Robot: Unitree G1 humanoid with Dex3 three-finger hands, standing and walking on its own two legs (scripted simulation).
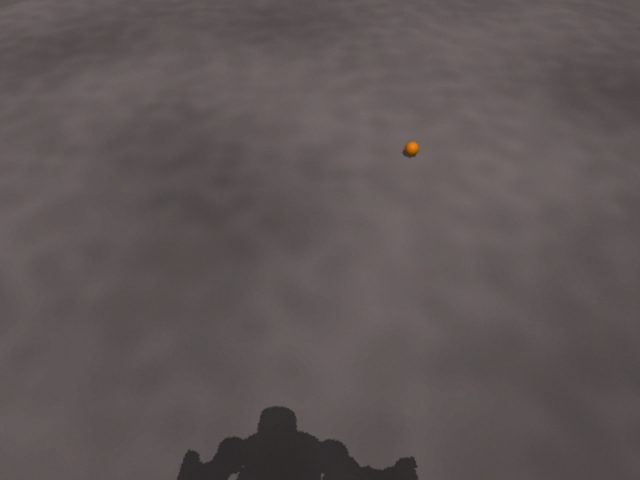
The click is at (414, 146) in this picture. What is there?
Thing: free ball
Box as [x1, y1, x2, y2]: [405, 141, 418, 155]
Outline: 415,142 412,141 406,144 405,151 407,154 413,155 417,152 418,146
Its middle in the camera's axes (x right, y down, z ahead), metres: +0.47 -0.45 +1.96
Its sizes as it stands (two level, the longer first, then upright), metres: 0.070 0.070 0.070
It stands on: the floor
